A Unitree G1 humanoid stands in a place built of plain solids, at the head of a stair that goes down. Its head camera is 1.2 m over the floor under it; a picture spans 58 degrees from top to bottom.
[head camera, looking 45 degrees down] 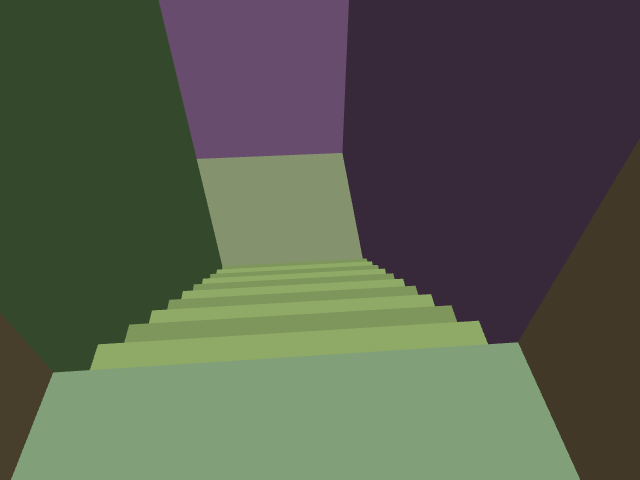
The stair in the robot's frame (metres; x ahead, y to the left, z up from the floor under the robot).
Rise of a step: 0.20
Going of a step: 0.22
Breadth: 1.43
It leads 4 degrees to the left of straight ahead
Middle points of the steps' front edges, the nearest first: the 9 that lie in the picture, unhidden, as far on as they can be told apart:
0.69 0.09 0.00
0.91 0.10 -0.20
1.13 0.12 -0.40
1.35 0.13 -0.60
1.57 0.15 -0.80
1.79 0.17 -1.00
2.01 0.18 -1.20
2.23 0.20 -1.40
2.45 0.21 -1.60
